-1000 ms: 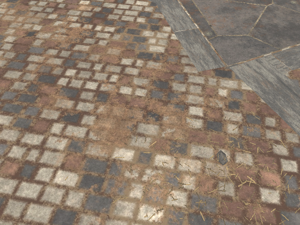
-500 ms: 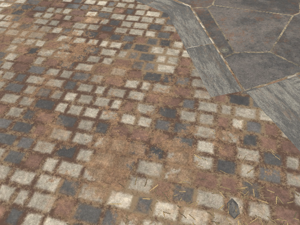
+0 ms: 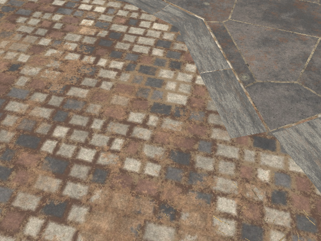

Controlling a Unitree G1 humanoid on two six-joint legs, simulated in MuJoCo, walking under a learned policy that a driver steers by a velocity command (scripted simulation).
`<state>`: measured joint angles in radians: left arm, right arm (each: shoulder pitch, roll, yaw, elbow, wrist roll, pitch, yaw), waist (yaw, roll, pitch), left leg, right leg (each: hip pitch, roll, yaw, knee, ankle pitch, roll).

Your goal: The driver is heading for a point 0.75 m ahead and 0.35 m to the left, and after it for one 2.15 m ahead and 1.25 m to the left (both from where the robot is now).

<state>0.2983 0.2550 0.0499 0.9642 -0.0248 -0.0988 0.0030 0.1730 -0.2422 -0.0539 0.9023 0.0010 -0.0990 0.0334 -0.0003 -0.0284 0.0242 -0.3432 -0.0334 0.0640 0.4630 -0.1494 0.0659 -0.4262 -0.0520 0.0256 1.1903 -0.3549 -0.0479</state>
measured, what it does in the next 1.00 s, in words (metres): walks ahead, turning left: right foot, then left foot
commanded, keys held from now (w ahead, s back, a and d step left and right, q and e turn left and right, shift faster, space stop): w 0.04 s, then w+q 0.96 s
